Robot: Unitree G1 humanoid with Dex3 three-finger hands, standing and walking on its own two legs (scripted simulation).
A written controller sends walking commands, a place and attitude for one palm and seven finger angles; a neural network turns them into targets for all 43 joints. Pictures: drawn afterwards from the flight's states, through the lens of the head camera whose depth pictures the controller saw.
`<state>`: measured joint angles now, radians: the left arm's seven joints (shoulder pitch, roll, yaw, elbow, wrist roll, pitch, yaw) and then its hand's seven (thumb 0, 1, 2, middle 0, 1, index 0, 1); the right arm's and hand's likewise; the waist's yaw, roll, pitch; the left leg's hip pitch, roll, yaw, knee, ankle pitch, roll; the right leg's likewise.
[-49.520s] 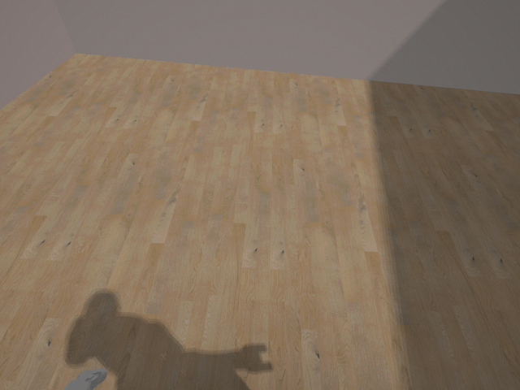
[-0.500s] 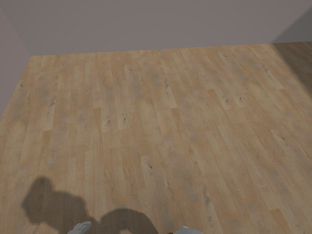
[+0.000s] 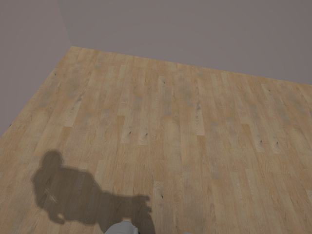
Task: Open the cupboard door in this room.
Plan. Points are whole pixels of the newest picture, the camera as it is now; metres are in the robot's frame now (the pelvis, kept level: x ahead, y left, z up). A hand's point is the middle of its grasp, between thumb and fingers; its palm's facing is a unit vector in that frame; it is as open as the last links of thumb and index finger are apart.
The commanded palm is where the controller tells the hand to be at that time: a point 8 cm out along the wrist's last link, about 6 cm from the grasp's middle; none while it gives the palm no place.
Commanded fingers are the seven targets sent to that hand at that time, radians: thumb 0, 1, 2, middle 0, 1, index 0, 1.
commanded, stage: turn to face it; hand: left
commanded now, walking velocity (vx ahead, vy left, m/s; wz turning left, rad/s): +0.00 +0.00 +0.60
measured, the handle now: out of the picture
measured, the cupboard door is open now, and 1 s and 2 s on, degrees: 48 48 48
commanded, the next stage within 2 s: none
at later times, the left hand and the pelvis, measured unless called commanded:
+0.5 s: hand out of the picture +0.12 +0.14 -0.12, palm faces +0.24 -0.92 -0.30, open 7.4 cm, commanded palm none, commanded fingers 0.00 0.90 0.90 -0.20 -0.30 -0.20 -0.30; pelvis +0.04 -0.08 +0.02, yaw +16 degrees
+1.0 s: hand out of the picture -0.09 +0.07 -0.15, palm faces +0.64 -0.73 -0.25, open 7.4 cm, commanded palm none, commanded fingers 0.00 0.90 0.90 -0.20 -0.30 -0.20 -0.30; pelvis +0.03 -0.09 +0.02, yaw +38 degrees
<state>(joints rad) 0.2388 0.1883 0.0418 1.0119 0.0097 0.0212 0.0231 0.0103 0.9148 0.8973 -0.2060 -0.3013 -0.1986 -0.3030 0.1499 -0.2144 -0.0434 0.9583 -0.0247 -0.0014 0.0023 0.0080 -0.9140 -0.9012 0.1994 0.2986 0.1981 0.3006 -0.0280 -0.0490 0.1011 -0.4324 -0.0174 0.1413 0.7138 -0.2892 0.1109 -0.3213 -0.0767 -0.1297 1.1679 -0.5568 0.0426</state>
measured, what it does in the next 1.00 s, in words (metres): steps on the spot, turning left: right foot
